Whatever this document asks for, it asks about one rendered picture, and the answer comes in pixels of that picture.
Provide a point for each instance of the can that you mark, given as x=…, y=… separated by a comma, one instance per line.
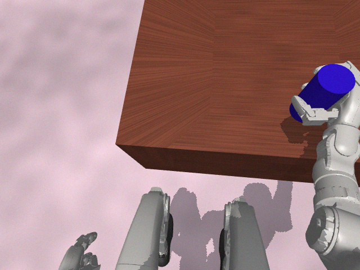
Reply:
x=330, y=84

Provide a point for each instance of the right robot hand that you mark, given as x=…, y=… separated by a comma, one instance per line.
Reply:
x=345, y=111

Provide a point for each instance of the left robot foot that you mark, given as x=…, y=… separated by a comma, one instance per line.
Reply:
x=164, y=259

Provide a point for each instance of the right robot arm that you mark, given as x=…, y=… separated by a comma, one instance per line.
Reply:
x=334, y=229

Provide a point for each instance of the left robot hand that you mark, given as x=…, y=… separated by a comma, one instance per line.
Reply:
x=75, y=259

